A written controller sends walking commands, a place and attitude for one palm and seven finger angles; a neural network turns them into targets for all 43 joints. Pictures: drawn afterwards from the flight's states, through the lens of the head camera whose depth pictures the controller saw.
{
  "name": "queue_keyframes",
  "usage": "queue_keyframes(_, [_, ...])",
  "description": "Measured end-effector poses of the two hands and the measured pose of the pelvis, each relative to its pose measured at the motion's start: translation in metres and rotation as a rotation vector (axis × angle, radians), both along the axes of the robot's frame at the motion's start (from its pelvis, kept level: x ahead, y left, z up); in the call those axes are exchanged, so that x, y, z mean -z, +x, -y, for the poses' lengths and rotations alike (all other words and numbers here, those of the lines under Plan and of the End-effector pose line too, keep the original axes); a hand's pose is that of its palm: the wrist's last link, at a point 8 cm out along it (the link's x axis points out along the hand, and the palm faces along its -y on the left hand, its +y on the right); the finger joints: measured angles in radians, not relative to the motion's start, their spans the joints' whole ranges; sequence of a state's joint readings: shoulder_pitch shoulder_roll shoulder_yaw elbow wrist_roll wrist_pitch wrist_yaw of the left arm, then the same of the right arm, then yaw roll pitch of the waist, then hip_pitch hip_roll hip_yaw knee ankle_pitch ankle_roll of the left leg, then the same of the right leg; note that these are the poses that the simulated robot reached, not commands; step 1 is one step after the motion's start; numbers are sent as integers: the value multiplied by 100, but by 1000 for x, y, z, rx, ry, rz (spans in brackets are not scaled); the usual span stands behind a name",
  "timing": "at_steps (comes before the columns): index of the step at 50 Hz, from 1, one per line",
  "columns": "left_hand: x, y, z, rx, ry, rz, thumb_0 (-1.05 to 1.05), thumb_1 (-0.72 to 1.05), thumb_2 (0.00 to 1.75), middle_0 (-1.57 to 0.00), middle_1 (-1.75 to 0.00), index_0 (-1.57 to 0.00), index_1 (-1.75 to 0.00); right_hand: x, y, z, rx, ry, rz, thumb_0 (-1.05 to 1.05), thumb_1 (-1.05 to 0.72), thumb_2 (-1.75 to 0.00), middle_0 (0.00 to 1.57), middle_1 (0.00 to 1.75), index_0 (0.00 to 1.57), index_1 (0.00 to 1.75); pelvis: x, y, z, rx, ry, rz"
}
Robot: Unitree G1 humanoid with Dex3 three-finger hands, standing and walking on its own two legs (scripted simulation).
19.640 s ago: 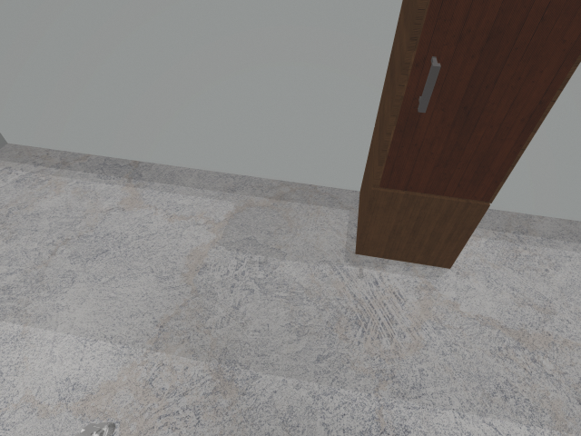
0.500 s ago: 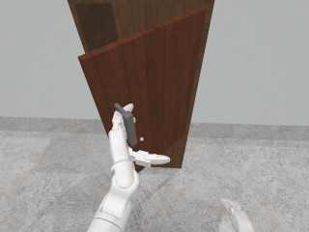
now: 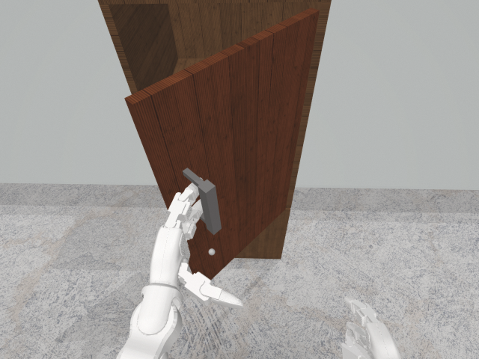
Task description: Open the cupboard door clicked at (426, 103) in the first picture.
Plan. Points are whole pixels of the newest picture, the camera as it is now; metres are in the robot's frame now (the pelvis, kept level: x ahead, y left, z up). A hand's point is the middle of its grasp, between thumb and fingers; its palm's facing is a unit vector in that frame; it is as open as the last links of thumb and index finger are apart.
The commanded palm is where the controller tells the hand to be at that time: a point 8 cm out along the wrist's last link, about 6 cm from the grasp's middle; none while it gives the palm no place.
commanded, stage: slide the hand sideways off the handle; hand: left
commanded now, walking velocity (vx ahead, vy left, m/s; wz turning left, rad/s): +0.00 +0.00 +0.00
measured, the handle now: (202, 202) +0.35 +0.09 +0.08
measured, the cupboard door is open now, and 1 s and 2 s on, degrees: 47 47 47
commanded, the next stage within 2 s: draw the hand back to the body in 0.64 s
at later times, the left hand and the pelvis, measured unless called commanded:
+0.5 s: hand (170, 280) +0.22 +0.11 +0.08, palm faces +0.02 -1.00 -0.05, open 16.3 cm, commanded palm +0.19 +0.17 +0.08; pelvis +0.01 -0.01 -0.01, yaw +1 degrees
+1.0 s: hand (141, 280) +0.21 +0.15 +0.10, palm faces +0.03 -1.00 -0.08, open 16.3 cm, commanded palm +0.18 +0.21 +0.11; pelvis +0.01 +0.00 -0.01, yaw +1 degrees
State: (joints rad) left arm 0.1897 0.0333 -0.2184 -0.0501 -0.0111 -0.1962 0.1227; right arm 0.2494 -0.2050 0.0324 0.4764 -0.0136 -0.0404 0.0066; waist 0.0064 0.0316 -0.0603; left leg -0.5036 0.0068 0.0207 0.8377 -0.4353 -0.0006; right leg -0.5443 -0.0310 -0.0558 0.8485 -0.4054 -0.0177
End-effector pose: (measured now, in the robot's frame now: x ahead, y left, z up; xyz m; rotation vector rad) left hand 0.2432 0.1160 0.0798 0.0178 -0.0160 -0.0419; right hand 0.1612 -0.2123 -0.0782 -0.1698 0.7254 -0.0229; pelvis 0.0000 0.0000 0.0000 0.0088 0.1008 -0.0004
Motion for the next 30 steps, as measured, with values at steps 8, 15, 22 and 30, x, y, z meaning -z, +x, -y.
queue_keyframes(8, [-2,-16,-18,-34,-2,0,-2,-50,30,-16,-31,-15,-31,-4,17,3,-14,-7,41,1,-91,-90,20,30,20,30,2,6,5,-9,-2,-11])
queue_keyframes(15, [-2,-31,-31,-43,12,-13,-2,-50,30,-17,-31,-15,-31,-4,25,10,-12,-14,67,1,-91,-90,20,30,20,30,4,11,9,-16,-3,-22])
queue_keyframes(22, [-1,-44,-45,-57,26,-22,-2,-50,30,-16,-30,-15,-31,-1,25,16,-5,-23,76,1,-91,-90,20,30,20,30,7,12,12,-20,-3,-33])
queue_keyframes(30, [0,-56,-58,-56,30,-22,-2,-50,30,-15,-30,-15,-30,2,21,21,8,-32,85,1,-91,-90,20,30,20,30,11,10,12,-25,-8,-42])
